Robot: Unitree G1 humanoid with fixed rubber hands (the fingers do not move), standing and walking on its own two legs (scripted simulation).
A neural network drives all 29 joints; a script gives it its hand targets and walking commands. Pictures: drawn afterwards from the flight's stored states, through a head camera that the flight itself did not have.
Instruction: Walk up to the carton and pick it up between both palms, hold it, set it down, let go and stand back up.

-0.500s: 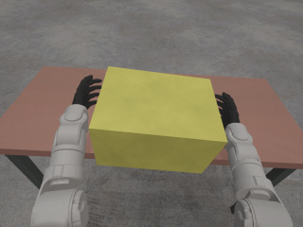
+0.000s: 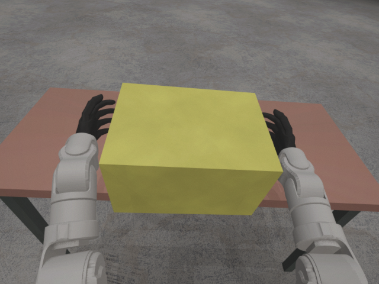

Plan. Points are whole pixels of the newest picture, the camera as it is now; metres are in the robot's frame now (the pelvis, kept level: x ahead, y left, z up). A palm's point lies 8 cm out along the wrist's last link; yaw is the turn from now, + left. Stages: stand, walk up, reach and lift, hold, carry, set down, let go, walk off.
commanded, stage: reach and lift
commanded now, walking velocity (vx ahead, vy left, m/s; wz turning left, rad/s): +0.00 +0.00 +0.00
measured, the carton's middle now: (187, 149) +0.38 +0.00 +0.10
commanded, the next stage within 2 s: hold in 1.18 s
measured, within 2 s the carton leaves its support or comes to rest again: neither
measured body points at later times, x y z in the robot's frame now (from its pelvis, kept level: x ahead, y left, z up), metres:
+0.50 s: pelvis +0.00 +0.00 +0.00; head -0.03 +0.02 +0.45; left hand +0.38 +0.20 +0.18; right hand +0.37 -0.20 +0.16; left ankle +0.03 +0.11 -0.75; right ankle -0.01 -0.10 -0.75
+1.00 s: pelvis +0.00 -0.01 +0.00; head -0.04 +0.02 +0.45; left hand +0.37 +0.20 +0.20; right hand +0.37 -0.20 +0.18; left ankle +0.03 +0.11 -0.75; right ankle -0.01 -0.10 -0.75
